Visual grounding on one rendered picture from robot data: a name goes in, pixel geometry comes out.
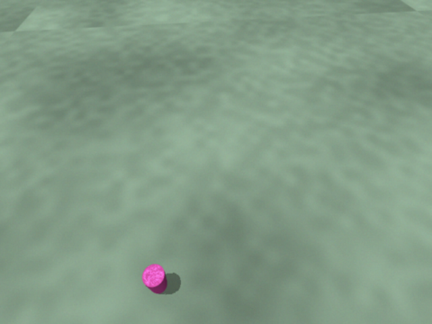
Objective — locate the cup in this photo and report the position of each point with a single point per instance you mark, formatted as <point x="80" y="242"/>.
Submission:
<point x="154" y="278"/>

